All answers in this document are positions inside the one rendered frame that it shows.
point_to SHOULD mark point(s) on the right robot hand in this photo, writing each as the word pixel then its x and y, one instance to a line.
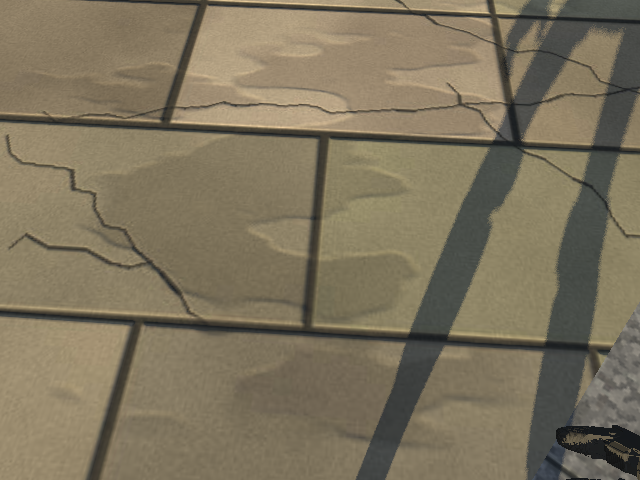
pixel 618 446

